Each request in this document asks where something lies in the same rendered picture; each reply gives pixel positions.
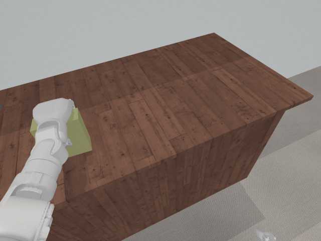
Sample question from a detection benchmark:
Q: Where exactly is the left robot upper arm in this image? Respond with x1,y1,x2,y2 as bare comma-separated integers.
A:
0,195,55,241

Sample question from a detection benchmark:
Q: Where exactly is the right robot hand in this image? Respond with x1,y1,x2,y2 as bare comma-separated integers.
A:
255,228,276,241

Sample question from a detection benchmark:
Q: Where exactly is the sponge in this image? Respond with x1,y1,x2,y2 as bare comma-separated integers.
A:
30,108,92,157

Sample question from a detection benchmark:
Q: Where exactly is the table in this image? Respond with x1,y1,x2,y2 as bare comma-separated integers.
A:
0,33,314,241

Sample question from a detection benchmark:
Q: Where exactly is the left robot hand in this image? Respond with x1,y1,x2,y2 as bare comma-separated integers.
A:
33,98,75,147

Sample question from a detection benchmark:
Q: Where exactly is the left robot forearm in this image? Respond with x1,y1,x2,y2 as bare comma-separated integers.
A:
0,118,69,211

